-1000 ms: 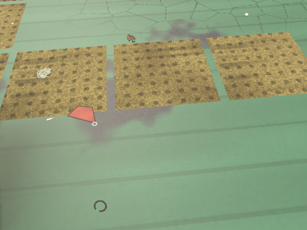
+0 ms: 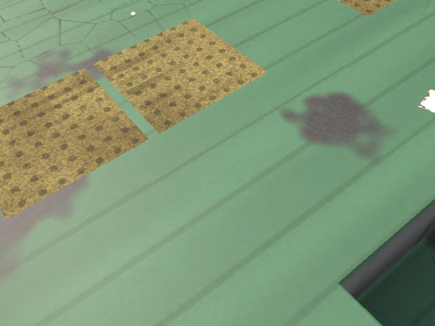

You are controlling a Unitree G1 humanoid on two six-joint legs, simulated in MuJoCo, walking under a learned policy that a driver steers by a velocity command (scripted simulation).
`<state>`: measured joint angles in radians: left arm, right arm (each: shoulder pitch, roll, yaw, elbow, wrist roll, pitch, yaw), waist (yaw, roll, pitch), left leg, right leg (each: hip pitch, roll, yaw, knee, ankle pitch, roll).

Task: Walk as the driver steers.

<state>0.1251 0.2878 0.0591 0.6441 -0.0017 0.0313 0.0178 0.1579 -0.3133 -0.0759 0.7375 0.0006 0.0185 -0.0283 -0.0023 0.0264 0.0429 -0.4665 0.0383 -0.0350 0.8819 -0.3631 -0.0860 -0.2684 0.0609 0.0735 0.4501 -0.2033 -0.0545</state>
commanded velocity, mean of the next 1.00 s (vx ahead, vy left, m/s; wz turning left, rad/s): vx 0.20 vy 0.00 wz -0.06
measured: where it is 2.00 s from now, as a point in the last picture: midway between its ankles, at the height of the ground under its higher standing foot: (226, 222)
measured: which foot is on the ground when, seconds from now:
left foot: up 0.00-0.10, down 0.12-0.64, up 0.66-1.00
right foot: down 0.00-1.00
